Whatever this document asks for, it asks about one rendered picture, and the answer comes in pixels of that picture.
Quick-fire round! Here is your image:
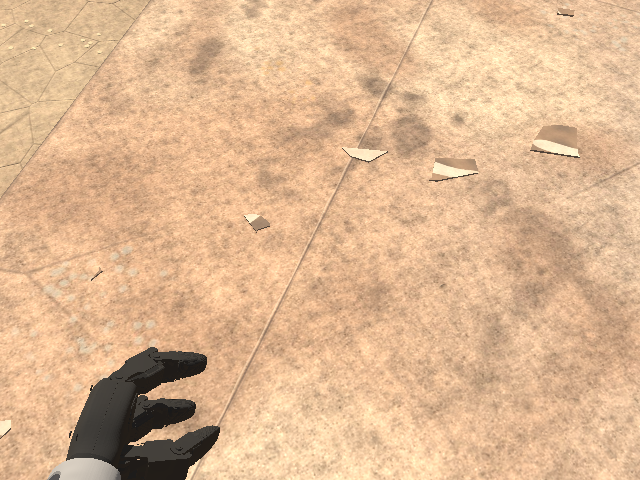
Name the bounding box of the left robot forearm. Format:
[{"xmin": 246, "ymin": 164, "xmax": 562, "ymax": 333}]
[{"xmin": 47, "ymin": 458, "xmax": 121, "ymax": 480}]

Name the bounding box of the left robot hand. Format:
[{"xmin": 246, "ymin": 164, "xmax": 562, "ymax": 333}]
[{"xmin": 66, "ymin": 347, "xmax": 220, "ymax": 480}]

